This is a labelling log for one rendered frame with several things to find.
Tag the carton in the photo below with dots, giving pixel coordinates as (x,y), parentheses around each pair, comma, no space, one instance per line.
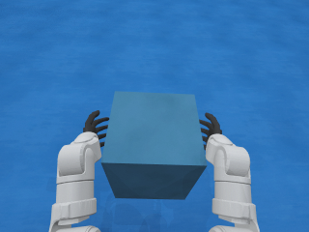
(153,147)

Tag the robot right hand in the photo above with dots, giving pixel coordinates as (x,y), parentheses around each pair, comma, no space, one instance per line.
(213,128)

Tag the robot left forearm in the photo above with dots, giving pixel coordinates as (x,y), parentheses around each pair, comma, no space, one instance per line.
(75,199)

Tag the robot left hand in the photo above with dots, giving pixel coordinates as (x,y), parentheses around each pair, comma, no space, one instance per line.
(90,125)

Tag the robot right forearm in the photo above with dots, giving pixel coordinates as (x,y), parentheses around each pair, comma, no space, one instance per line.
(232,179)

